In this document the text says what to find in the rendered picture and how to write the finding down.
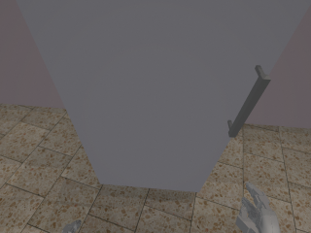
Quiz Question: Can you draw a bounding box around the handle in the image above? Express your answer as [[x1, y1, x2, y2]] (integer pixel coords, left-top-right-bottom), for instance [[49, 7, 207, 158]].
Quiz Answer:
[[227, 65, 271, 138]]

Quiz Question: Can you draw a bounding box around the fridge door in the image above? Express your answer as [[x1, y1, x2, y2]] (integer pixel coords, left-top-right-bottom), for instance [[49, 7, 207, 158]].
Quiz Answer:
[[16, 0, 311, 193]]

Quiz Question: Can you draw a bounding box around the robot right hand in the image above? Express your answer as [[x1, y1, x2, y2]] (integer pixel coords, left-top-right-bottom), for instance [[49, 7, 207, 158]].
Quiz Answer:
[[235, 182, 281, 233]]

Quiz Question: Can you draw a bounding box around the robot left hand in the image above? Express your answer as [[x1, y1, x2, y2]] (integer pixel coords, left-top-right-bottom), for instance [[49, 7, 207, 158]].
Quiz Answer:
[[61, 219, 82, 233]]

